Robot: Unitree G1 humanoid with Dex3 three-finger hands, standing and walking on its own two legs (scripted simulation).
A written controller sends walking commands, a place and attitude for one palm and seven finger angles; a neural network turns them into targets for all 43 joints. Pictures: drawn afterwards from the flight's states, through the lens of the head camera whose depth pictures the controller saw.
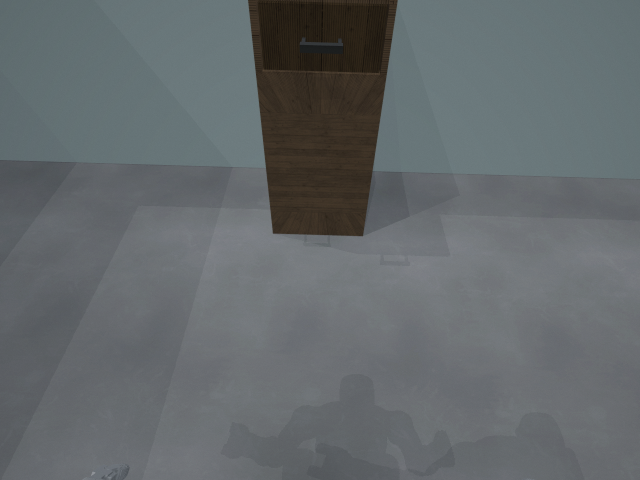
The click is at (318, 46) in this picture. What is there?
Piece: drawer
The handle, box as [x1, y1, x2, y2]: [300, 37, 342, 53]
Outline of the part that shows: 300,42 300,52 342,53 341,39 338,38 337,43 306,42 305,37 302,37 302,41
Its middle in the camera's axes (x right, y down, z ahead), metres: +0.00 -0.54 +1.07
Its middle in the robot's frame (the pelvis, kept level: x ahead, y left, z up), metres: +1.17 +0.06 +0.05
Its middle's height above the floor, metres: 0.82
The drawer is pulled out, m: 0.00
